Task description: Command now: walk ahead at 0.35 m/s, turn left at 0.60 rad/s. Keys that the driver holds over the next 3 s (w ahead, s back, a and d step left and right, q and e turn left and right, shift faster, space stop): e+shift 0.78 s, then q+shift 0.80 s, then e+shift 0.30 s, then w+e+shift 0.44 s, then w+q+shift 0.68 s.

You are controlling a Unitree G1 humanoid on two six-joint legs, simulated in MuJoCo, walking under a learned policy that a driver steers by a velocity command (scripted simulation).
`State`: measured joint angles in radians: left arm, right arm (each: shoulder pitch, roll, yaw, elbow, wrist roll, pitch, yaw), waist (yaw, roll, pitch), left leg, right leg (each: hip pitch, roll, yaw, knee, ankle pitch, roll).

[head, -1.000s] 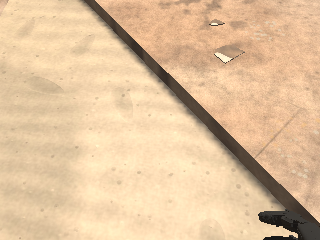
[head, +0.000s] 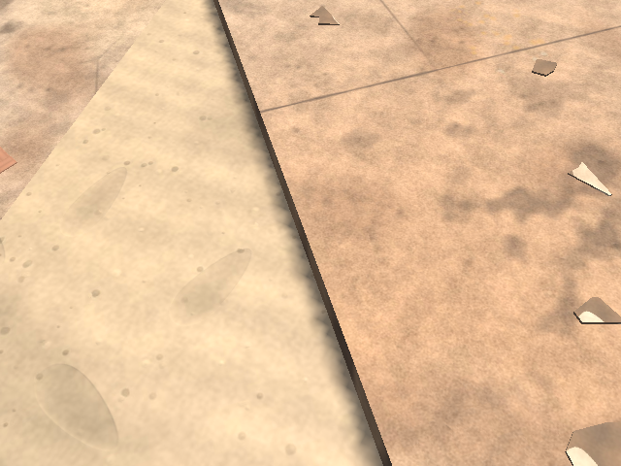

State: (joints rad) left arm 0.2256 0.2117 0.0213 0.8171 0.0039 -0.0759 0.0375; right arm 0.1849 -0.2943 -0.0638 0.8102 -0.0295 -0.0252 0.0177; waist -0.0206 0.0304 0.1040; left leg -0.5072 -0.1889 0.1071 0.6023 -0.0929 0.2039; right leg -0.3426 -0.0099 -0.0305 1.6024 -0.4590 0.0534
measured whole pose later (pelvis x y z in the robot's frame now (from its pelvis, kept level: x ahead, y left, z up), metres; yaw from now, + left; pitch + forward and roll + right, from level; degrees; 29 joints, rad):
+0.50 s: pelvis +0.15 -0.06 +0.04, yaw -12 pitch +1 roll -2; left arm 0.13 0.19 0.04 0.62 0.03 0.12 0.04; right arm 0.36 -0.22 -0.01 0.75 -0.03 -0.01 -0.07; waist 0.02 -0.04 0.01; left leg -0.15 0.00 0.18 0.40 -0.28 0.10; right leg -0.96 -0.02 -0.03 1.78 -0.47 0.04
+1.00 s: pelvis +0.22 -0.16 +0.11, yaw -29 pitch +4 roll +1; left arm 0.17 0.19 0.04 0.62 0.02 -0.04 0.02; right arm 0.16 -0.30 -0.07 0.68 0.02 0.02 -0.03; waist 0.00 0.02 0.00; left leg -0.68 -0.02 -0.08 1.33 -0.34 -0.04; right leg -0.51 0.00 -0.04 0.81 -0.36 -0.05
